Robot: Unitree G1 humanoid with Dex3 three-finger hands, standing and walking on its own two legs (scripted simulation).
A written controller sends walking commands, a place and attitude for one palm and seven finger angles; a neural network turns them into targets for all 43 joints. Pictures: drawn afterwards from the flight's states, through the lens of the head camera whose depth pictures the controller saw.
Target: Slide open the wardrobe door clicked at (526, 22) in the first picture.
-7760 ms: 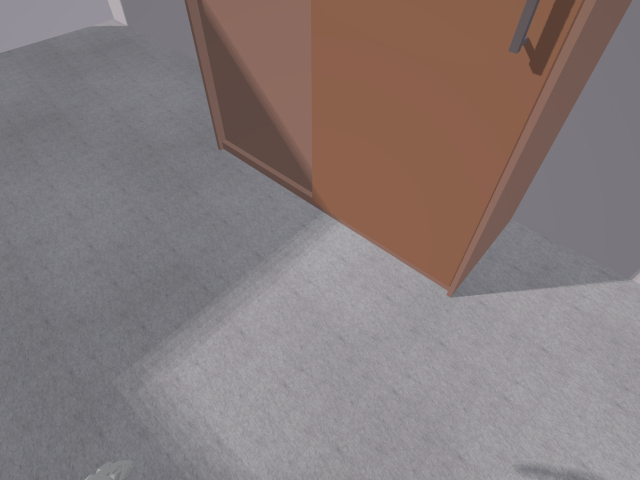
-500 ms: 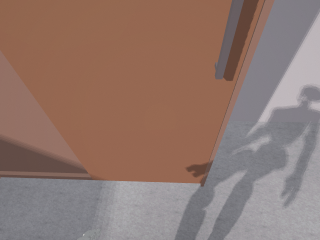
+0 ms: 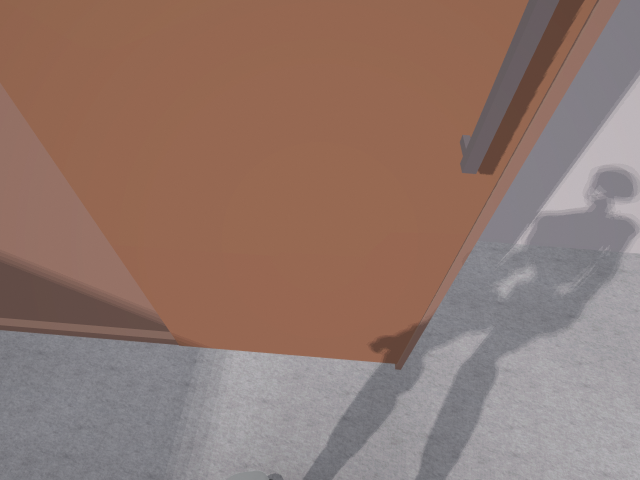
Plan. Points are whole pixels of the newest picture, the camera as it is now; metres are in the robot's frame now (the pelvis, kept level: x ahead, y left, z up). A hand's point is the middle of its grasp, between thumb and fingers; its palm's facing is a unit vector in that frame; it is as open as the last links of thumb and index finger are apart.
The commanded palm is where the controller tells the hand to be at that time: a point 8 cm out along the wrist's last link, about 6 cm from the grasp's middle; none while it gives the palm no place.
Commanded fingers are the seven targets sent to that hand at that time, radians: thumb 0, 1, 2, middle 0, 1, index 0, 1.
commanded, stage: come to a stop and stand still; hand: right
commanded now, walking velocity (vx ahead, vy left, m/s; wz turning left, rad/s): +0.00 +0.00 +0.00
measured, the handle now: (501, 75) +0.49 -0.16 +0.25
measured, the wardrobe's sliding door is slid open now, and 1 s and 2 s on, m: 0.00 0.00 0.00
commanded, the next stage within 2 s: look again from close up in 0.98 s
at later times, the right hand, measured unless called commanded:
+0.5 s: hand out of the picture -0.05 -0.23 -0.17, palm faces +0.06 +0.97 -0.24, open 7.4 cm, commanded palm none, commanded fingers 0.00 -0.90 -0.90 0.20 0.30 0.20 0.30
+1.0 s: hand out of the picture -0.06 -0.21 -0.17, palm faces +0.07 +0.98 -0.19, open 7.4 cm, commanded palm none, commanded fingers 0.00 -0.90 -0.90 0.20 0.30 0.20 0.30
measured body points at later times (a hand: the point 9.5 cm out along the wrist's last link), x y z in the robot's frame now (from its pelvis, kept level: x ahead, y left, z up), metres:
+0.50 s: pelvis -0.06 -0.04 +0.00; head -0.08 -0.03 +0.44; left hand -0.02 +0.19 -0.16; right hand -0.05 -0.28 -0.15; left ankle +0.03 +0.09 -0.73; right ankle -0.03 -0.13 -0.73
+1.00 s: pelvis -0.07 -0.04 +0.00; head -0.09 -0.03 +0.45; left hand -0.05 +0.19 -0.16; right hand -0.06 -0.26 -0.15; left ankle +0.04 +0.09 -0.73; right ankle -0.03 -0.13 -0.73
